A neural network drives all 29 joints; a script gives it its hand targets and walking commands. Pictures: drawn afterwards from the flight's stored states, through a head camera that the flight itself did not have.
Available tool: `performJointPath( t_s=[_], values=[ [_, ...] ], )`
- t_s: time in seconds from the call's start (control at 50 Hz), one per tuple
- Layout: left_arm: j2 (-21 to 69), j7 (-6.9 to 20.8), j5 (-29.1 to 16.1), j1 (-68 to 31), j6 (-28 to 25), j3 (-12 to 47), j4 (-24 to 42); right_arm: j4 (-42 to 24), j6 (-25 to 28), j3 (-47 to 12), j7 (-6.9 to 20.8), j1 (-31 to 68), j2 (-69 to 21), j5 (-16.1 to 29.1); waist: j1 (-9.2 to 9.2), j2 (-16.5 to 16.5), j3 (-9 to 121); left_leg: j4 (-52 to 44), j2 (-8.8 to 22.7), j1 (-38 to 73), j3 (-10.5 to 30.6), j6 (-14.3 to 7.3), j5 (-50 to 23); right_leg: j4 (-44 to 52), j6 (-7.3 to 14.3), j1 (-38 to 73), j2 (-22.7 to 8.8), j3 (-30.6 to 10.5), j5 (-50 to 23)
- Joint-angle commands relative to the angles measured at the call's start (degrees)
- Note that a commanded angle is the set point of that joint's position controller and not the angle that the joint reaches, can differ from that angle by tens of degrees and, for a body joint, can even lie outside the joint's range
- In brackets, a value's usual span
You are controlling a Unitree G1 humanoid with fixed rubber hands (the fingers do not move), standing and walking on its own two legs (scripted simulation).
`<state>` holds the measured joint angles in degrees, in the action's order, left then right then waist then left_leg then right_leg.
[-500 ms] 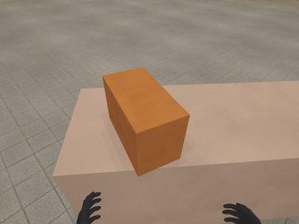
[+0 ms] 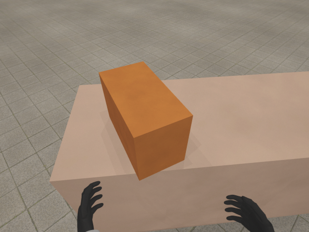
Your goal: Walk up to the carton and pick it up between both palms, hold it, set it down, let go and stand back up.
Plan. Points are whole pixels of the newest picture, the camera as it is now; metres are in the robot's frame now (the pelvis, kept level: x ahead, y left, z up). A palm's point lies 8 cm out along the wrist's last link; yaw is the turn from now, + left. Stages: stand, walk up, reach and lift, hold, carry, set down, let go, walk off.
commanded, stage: reach and lift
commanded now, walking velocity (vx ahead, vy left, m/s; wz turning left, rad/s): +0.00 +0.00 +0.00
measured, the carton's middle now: (141, 116) +0.50 +0.07 +0.02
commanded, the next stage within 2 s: none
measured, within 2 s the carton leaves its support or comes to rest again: neither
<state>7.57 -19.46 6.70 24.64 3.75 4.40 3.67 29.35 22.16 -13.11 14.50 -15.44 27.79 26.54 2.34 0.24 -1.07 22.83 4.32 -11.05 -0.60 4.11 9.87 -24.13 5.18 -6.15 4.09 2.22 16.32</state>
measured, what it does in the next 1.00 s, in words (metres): stands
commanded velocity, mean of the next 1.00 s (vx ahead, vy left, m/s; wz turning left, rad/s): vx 0.00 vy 0.00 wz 0.00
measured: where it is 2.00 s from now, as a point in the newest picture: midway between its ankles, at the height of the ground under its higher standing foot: outside the picture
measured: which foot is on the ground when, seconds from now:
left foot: down 0.00-1.00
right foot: down 0.00-1.00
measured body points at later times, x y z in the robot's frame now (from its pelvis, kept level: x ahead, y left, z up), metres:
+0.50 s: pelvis -0.01 +0.00 +0.00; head -0.01 -0.01 +0.45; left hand +0.22 +0.17 +0.06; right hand +0.26 -0.22 +0.01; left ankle +0.03 +0.17 -0.74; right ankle -0.03 -0.06 -0.74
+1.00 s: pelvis -0.01 +0.01 +0.01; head +0.01 +0.00 +0.45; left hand +0.27 +0.19 +0.09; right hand +0.33 -0.19 +0.06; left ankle +0.03 +0.17 -0.74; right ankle -0.03 -0.06 -0.74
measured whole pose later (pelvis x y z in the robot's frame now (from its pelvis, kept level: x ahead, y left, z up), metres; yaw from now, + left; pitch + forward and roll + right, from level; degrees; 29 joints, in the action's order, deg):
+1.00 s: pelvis -0.01 +0.01 +0.01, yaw -3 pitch +3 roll +1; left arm 7.3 -18.1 4.0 0.6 27.7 -2.9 13.4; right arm 24.4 1.4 -13.8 8.4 13.9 29.8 25.6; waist 5.5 0.8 1.1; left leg 17.8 4.2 -14.3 -1.4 3.7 6.2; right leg -20.7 4.6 -11.3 4.8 -1.2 12.1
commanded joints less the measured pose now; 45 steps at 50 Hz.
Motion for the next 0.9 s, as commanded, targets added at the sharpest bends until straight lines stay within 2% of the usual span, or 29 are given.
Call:
performJointPath(
  t_s=[0.0,0.04,0.06,0.08,0.1,0.16,0.24,0.28,0.3,0.34,0.36,0.4,0.42,0.44,0.48,0.5,0.52,0.54,0.56,0.58,0.66,0.68,0.7,0.74,0.78,0.8,0.82,0.84,0.88],
  values=[
    [0.7,-0.6,1.1,-3.9,-3.9,-0.3,16.0,-10.9,4.7,6.4,-0.7,9.6,14.6,1.4,1.3,-9.1,8.0,0.7,-2.6,1.0,-1.6,-3.5,-11.9,2.5,-3.1,1.0,-4.9,-6.1,-35.4],
    [0.9,-0.3,0.7,-3.9,-3.4,0.6,15.6,-11.0,3.8,6.0,-0.7,9.9,14.6,1.6,1.03,-9.7,8.8,0.7,-2.1,0.7,-1.2,-3.7,-11.2,2.9,-2.7,0.7,-4.8,-6.6,-32.0],
    [0.7,-0.3,0.4,-4.3,-2.9,0.5,16.7,-10.9,3.2,5.4,-0.8,10.0,14.1,1.8,1.39,-9.6,9.9,0.3,-2.2,1.1,-1.6,-3.4,-11.9,2.9,-2.6,0.5,-4.4,-6.3,-33.1],
    [0.7,-0.4,0.2,-4.1,-2.3,0.9,16.5,-9.9,2.7,5.5,-0.6,10.4,15.4,2.2,1.24,-8.3,9.4,0.5,-2.2,1.4,-1.4,-3.6,-11.8,3.1,-2.6,-1.0,-4.4,-6.4,-31.1],
    [0.6,0.0,0.2,-6.7,-1.6,0.9,16.9,-8.8,1.7,4.8,-0.8,11.6,14.8,2.4,1.05,-8.5,10.0,0.2,-1.9,1.9,-1.4,-3.6,-10.4,3.9,-2.3,-1.9,-4.9,-7.7,-28.6],
    [0.5,0.1,-0.6,-8.4,0.7,0.8,17.3,-9.7,-0.3,4.2,-1.1,14.4,14.0,2.7,0.6,-8.5,9.0,-0.5,-2.1,2.6,-1.1,-4.1,-8.6,4.9,-2.5,-3.4,-5.2,-8.0,-25.3],
    [0.0,0.1,-1.2,-14.4,3.3,0.0,18.0,-10.5,-2.9,4.7,-1.5,21.0,13.4,2.3,1.98,-8.5,9.3,-2.0,-1.5,3.1,-1.0,-4.9,-5.6,6.5,-2.2,-5.1,-5.9,-9.4,-18.4],
    [0.5,-0.1,-1.3,-15.0,3.9,-0.1,19.0,-10.9,-3.4,4.6,-1.7,20.4,12.9,1.9,2.05,-8.0,10.5,-2.5,-1.8,4.3,-1.1,-4.9,-7.3,6.4,-1.9,-4.1,-5.7,-9.2,-20.3],
    [0.9,-0.1,-0.6,-15.2,4.4,0.1,18.6,-10.2,-3.8,5.4,-1.9,20.4,13.3,1.7,1.49,-6.6,10.1,-2.7,-1.6,4.8,-0.7,-4.9,-7.3,6.2,-1.8,-4.6,-5.8,-9.9,-19.7],
    [0.6,0.2,-0.9,-15.1,5.3,-0.7,19.3,-10.6,-4.8,4.4,-2.3,21.1,12.1,2.0,2.23,-6.6,10.3,-3.3,-1.7,5.1,-0.6,-4.8,-8.3,6.5,-1.7,-3.2,-5.8,-9.7,-21.9],
    [1.0,0.2,-0.6,-16.6,5.9,-0.3,18.8,-10.2,-5.3,4.9,-2.2,22.5,13.1,1.8,1.77,-5.5,9.8,-3.5,-1.8,4.6,-0.8,-4.7,-8.2,6.4,-1.9,-3.9,-5.4,-8.9,-21.9],
    [1.3,0.3,-0.6,-16.3,6.9,-0.3,18.5,-10.9,-6.0,5.1,-2.4,23.7,12.8,1.2,1.52,-5.9,10.2,-3.9,-1.8,5.5,-0.6,-4.8,-9.0,6.5,-1.8,-3.5,-5.2,-8.7,-22.9],
    [0.5,0.4,-0.7,-21.1,7.6,-0.1,17.6,-10.4,-6.6,5.7,-2.7,27.9,14.0,0.5,1.33,-5.8,9.8,-3.7,-1.7,4.2,-0.6,-4.9,-7.2,6.8,-2.1,-4.3,-5.7,-9.5,-21.0],
    [0.8,0.4,-0.9,-19.5,8.1,-0.7,18.1,-11.1,-7.0,5.1,-3.0,27.1,13.1,0.6,1.85,-7.1,10.4,-3.8,-1.6,5.1,-0.5,-4.9,-7.2,7.4,-2.2,-3.4,-6.0,-9.7,-20.9],
    [0.2,0.1,-1.1,-23.5,9.2,-0.8,19.8,-13.7,-7.8,6.6,-3.6,31.0,14.0,-0.1,1.75,-6.7,12.4,-3.7,-1.6,4.8,-0.3,-5.1,-7.6,6.6,-2.3,-2.9,-5.8,-9.8,-21.4],
    [0.2,0.1,-1.3,-22.9,9.7,-1.4,20.0,-14.6,-8.2,6.3,-3.9,31.1,13.4,0.0,2.7,-7.5,13.2,-3.7,-1.7,4.3,-0.6,-5.2,-7.6,6.7,-2.4,-1.9,-6.0,-10.6,-22.9],
    [-1.0,0.1,-1.7,-27.5,10.5,-1.1,20.3,-16.2,-8.9,6.9,-4.3,35.0,13.9,-0.4,2.34,-7.4,13.3,-3.9,-1.9,3.0,-0.6,-5.3,-6.6,6.1,-2.7,-1.8,-5.9,-10.2,-23.0],
    [0.2,0.0,-1.5,-24.0,11.0,-1.4,19.3,-16.2,-9.4,7.4,-4.4,33.9,14.5,-0.7,2.66,-8.6,13.4,-3.8,-1.5,3.6,-0.4,-5.4,-6.9,6.2,-2.9,-1.7,-5.8,-10.2,-22.5],
    [-0.7,0.0,-2.6,-28.9,11.8,-1.4,20.3,-16.4,-10.2,7.5,-4.7,36.9,14.6,-0.8,2.92,-8.8,14.6,-3.9,-1.5,3.0,-0.8,-5.3,-6.5,6.2,-2.8,-1.6,-5.6,-9.9,-22.8],
    [0.2,-0.1,-2.8,-27.7,12.6,-1.4,19.0,-16.2,-11.0,7.9,-4.7,36.1,14.8,-1.1,2.59,-9.1,15.0,-3.8,-1.3,3.1,-0.6,-5.5,-7.3,6.1,-2.7,-1.4,-5.1,-10.0,-22.7],
    [0.0,0.2,-2.3,-30.0,15.3,-3.3,20.0,-14.4,-13.9,5.8,-5.2,37.3,13.7,0.1,3.57,-8.8,16.6,-3.8,-1.5,4.2,-0.2,-5.2,-10.5,4.9,-3.0,-0.7,-4.6,-9.1,-28.5],
    [-0.3,0.5,-2.4,-30.4,16.0,-4.0,19.8,-16.5,-14.3,5.9,-5.3,40.2,15.0,0.1,3.2,-9.8,17.9,-3.5,-1.3,4.8,0.4,-5.3,-11.8,4.9,-3.2,0.2,-4.7,-9.2,-30.9],
    [0.4,0.8,-2.1,-31.8,16.8,-4.1,17.6,-11.9,-15.2,5.0,-5.3,39.9,13.9,0.3,3.58,-9.0,15.9,-4.0,-1.5,4.3,-0.3,-5.1,-10.3,5.5,-3.1,-0.9,-4.7,-9.4,-28.9],
    [0.3,1.2,-1.7,-30.7,18.2,-5.5,18.1,-13.1,-16.2,3.9,-5.4,40.8,12.9,0.3,3.69,-9.8,16.1,-4.3,-1.7,5.3,0.0,-5.3,-11.1,6.1,-3.3,-0.1,-4.8,-9.4,-29.1],
    [1.2,1.6,-1.4,-31.0,19.0,-5.8,20.0,-13.8,-16.4,3.8,-5.8,40.8,13.0,0.9,3.5,-8.7,17.6,-4.0,-1.9,5.9,0.1,-5.0,-14.2,4.8,-3.5,1.7,-4.6,-9.1,-35.1],
    [0.3,1.7,-1.4,-35.6,19.0,-6.1,20.3,-13.9,-16.5,3.7,-6.1,44.5,12.8,0.7,3.11,-8.0,18.5,-4.2,-2.2,5.4,-0.2,-4.8,-13.3,4.4,-3.6,1.3,-4.7,-8.7,-35.9],
    [1.2,1.8,-0.7,-32.8,19.2,-6.4,19.2,-13.4,-16.6,4.2,-6.1,42.8,13.3,0.6,3.62,-7.4,17.8,-4.2,-2.1,5.5,0.1,-5.0,-13.3,4.6,-3.6,1.8,-4.7,-9.2,-34.7],
    [0.6,1.9,-1.5,-35.8,19.6,-6.1,21.0,-14.6,-16.8,4.5,-6.3,45.8,13.2,0.3,2.81,-8.0,18.7,-4.1,-2.1,5.5,0.0,-5.0,-12.3,4.8,-3.4,1.8,-4.6,-8.8,-34.0],
    [0.7,1.7,-1.9,-36.4,19.9,-6.2,21.4,-14.3,-17.2,5.6,-6.5,46.3,13.5,-0.3,3.01,-7.4,18.9,-4.2,-2.0,5.8,-0.1,-4.9,-12.0,5.0,-3.6,0.6,-4.7,-8.8,-32.3]
  ],
)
